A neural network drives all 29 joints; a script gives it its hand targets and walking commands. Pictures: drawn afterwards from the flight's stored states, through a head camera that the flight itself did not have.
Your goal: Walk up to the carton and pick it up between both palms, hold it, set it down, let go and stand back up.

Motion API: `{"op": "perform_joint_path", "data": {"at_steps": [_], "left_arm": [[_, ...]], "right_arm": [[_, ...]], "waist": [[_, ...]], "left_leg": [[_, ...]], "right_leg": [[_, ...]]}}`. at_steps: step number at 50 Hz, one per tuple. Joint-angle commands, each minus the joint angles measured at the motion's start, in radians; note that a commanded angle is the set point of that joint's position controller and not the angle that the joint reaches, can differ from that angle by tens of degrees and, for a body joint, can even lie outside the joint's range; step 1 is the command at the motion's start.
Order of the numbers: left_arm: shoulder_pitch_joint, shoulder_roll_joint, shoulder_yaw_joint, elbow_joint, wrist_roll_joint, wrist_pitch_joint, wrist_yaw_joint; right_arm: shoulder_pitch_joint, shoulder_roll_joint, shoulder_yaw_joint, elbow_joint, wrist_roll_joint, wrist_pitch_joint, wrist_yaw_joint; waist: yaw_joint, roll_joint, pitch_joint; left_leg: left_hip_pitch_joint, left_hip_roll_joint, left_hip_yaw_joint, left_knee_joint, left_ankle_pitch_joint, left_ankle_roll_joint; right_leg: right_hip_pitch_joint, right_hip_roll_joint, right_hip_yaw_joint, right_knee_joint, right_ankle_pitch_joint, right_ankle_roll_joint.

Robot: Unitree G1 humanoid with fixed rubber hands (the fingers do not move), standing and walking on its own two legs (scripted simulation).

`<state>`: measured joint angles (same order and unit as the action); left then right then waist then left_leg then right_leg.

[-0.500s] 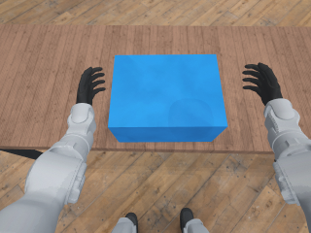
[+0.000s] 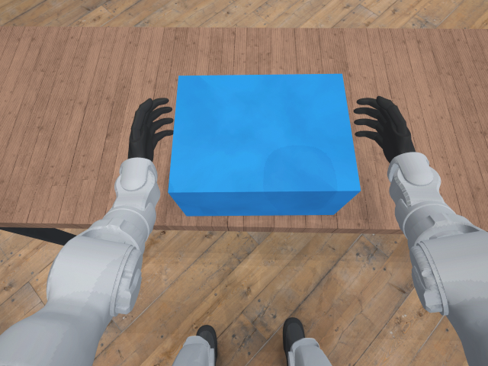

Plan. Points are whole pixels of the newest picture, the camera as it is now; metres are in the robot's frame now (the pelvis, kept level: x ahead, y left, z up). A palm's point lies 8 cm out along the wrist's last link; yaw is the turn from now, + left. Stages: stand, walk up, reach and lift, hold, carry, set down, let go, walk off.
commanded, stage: reach and lift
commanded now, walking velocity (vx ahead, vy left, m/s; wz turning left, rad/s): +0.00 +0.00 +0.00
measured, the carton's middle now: (260, 148) +0.50 +0.00 -0.09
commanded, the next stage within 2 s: none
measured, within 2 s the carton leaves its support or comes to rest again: neither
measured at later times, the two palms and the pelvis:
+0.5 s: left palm (143, 151) +0.46 +0.19 -0.02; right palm (388, 150) +0.47 -0.20 -0.01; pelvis +0.00 +0.00 +0.00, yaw +0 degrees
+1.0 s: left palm (146, 155) +0.46 +0.19 -0.03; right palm (385, 153) +0.46 -0.20 -0.02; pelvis +0.00 +0.00 +0.00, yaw +0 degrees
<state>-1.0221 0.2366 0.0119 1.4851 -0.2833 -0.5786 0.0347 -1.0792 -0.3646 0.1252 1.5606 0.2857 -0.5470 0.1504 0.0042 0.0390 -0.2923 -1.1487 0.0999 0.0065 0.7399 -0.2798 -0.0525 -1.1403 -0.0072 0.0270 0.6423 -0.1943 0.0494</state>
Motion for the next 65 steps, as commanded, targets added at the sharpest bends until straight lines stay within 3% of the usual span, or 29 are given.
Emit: {"op": "perform_joint_path", "data": {"at_steps": [1, 5, 6, 8, 10, 12, 14, 23, 25, 31, 34, 35, 36, 38, 39, 40, 42, 43, 48, 49, 59, 65], "left_arm": [[-0.362, -0.025, 0.003, -0.058, 0.098, -0.060, -0.003], [-0.349, -0.043, 0.029, -0.026, 0.122, -0.064, -0.014], [-0.358, -0.036, 0.032, -0.047, 0.129, -0.074, -0.011], [-0.352, -0.044, 0.044, -0.028, 0.148, -0.074, -0.017], [-0.362, -0.057, 0.043, -0.023, 0.149, -0.076, -0.021], [-0.356, -0.052, 0.058, -0.027, 0.162, -0.081, -0.023], [-0.349, -0.073, 0.055, -0.021, 0.156, -0.085, -0.023], [-0.352, -0.119, 0.077, -0.034, 0.204, -0.107, -0.035], [-0.348, -0.134, 0.081, -0.026, 0.223, -0.108, -0.035], [-0.334, -0.188, 0.111, 0.000, 0.262, -0.112, -0.048], [-0.339, -0.253, 0.130, 0.007, 0.303, -0.120, -0.061], [-0.342, -0.264, 0.130, 0.012, 0.310, -0.122, -0.066], [-0.338, -0.306, 0.139, 0.021, 0.333, -0.124, -0.076], [-0.345, -0.384, 0.147, 0.045, 0.368, -0.132, -0.096], [-0.346, -0.411, 0.164, 0.053, 0.393, -0.134, -0.105], [-0.338, -0.423, 0.172, 0.058, 0.410, -0.137, -0.109], [-0.319, -0.449, 0.182, 0.063, 0.440, -0.140, -0.114], [-0.305, -0.455, 0.182, 0.067, 0.443, -0.144, -0.116], [-0.286, -0.459, 0.190, 0.088, 0.463, -0.149, -0.118], [-0.277, -0.450, 0.200, 0.095, 0.470, -0.149, -0.116], [-0.269, -0.481, 0.171, 0.107, 0.451, -0.171, -0.114], [-0.264, -0.510, 0.155, 0.117, 0.445, -0.189, -0.117]], "right_arm": [[-0.339, -0.039, -0.093, -0.083, -0.074, -0.069, -0.025], [-0.349, -0.024, -0.129, -0.073, -0.112, -0.081, -0.027], [-0.341, -0.027, -0.141, -0.090, -0.129, -0.088, -0.031], [-0.351, -0.022, -0.154, -0.086, -0.145, -0.091, -0.031], [-0.348, -0.002, -0.164, -0.064, -0.149, -0.093, -0.027], [-0.347, 0.020, -0.163, -0.076, -0.158, -0.096, -0.021], [-0.342, 0.024, -0.171, -0.062, -0.166, -0.098, -0.019], [-0.335, 0.066, -0.215, -0.060, -0.234, -0.119, -0.004], [-0.333, 0.076, -0.235, -0.037, -0.249, -0.120, 0.002], [-0.324, 0.143, -0.255, -0.024, -0.292, -0.124, 0.018], [-0.334, 0.212, -0.280, -0.011, -0.348, -0.135, 0.031], [-0.324, 0.215, -0.297, -0.006, -0.359, -0.139, 0.031], [-0.345, 0.270, -0.290, -0.023, -0.383, -0.144, 0.042], [-0.349, 0.357, -0.308, -0.006, -0.435, -0.148, 0.058], [-0.348, 0.384, -0.333, 0.010, -0.461, -0.150, 0.066], [-0.340, 0.407, -0.336, 0.007, -0.482, -0.153, 0.073], [-0.324, 0.429, -0.371, 0.034, -0.525, -0.161, 0.078], [-0.322, 0.433, -0.378, 0.024, -0.541, -0.167, 0.081], [-0.299, 0.439, -0.416, 0.054, -0.593, -0.170, 0.077], [-0.299, 0.439, -0.416, 0.064, -0.591, -0.167, 0.081], [-0.291, 0.472, -0.410, 0.075, -0.620, -0.186, 0.065], [-0.289, 0.503, -0.409, 0.091, -0.633, -0.217, 0.053]], "waist": [[0.045, -0.005, -0.789], [0.041, -0.019, -0.792], [0.027, -0.022, -0.810], [0.034, -0.025, -0.794], [0.029, -0.015, -0.770], [0.049, -0.020, -0.761], [0.035, -0.032, -0.754], [0.024, -0.019, -0.732], [0.022, 0.004, -0.709], [0.030, -0.008, -0.679], [0.027, -0.012, -0.680], [0.009, 0.002, -0.656], [0.028, -0.005, -0.648], [0.018, -0.014, -0.604], [0.011, -0.005, -0.578], [0.025, 0.000, -0.569], [0.012, 0.022, -0.544], [0.022, 0.018, -0.547], [0.013, 0.015, -0.503], [0.023, 0.012, -0.496], [0.016, 0.001, -0.526], [-0.009, 0.013, -0.540]], "left_leg": [[0.433, -0.087, 0.083, 0.094, 0.573, -0.042], [0.398, -0.088, 0.083, 0.090, 0.564, -0.040], [0.399, -0.090, 0.079, 0.094, 0.575, -0.039], [0.377, -0.094, 0.084, 0.094, 0.560, -0.035], [0.387, -0.092, 0.083, 0.094, 0.547, -0.033], [0.391, -0.094, 0.088, 0.089, 0.526, -0.028], [0.384, -0.090, 0.085, 0.085, 0.546, -0.027], [0.402, -0.091, 0.087, 0.081, 0.532, -0.020], [0.423, -0.090, 0.085, 0.078, 0.527, -0.023], [0.421, -0.091, 0.093, 0.069, 0.509, -0.013], [0.404, -0.089, 0.092, 0.059, 0.501, -0.011], [0.413, -0.090, 0.089, 0.057, 0.490, -0.009], [0.411, -0.093, 0.095, 0.055, 0.495, -0.006], [0.395, -0.096, 0.102, 0.043, 0.469, 0.002], [0.396, -0.096, 0.102, 0.033, 0.441, 0.009], [0.386, -0.095, 0.107, 0.029, 0.436, 0.010], [0.404, -0.095, 0.108, 0.015, 0.427, 0.011], [0.412, -0.098, 0.109, 0.012, 0.442, 0.011], [0.415, -0.100, 0.112, 0.000, 0.407, 0.019], [0.400, -0.102, 0.111, -0.001, 0.384, 0.026], [0.388, -0.102, 0.107, 0.006, 0.409, 0.017], [0.388, -0.101, 0.103, 0.004, 0.431, 0.012]], "right_leg": [[0.266, 0.064, -0.095, 0.088, 0.405, 0.000], [0.298, 0.059, -0.096, 0.095, 0.437, 0.004], [0.303, 0.060, -0.095, 0.101, 0.467, 0.004], [0.320, 0.057, -0.091, 0.108, 0.478, 0.006], [0.288, 0.056, -0.103, 0.103, 0.440, 0.002], [0.298, 0.052, -0.100, 0.103, 0.425, 0.001], [0.318, 0.052, -0.105, 0.107, 0.463, 0.005], [0.301, 0.056, -0.116, 0.092, 0.440, 0.001], [0.270, 0.056, -0.124, 0.082, 0.407, -0.004], [0.278, 0.058, -0.127, 0.085, 0.413, -0.003], [0.294, 0.054, -0.127, 0.082, 0.441, -0.002], [0.288, 0.055, -0.133, 0.075, 0.434, -0.003], [0.290, 0.057, -0.134, 0.068, 0.428, -0.006], [0.306, 0.053, -0.132, 0.070, 0.437, -0.009], [0.308, 0.053, -0.138, 0.059, 0.414, -0.013], [0.308, 0.050, -0.135, 0.058, 0.413, -0.015], [0.310, 0.047, -0.141, 0.044, 0.421, -0.017], [0.319, 0.047, -0.144, 0.041, 0.433, -0.019], [0.311, 0.046, -0.148, 0.027, 0.407, -0.025], [0.313, 0.041, -0.149, 0.027, 0.390, -0.022], [0.341, 0.046, -0.143, 0.034, 0.462, -0.028], [0.367, 0.050, -0.157, 0.027, 0.518, -0.026]]}}
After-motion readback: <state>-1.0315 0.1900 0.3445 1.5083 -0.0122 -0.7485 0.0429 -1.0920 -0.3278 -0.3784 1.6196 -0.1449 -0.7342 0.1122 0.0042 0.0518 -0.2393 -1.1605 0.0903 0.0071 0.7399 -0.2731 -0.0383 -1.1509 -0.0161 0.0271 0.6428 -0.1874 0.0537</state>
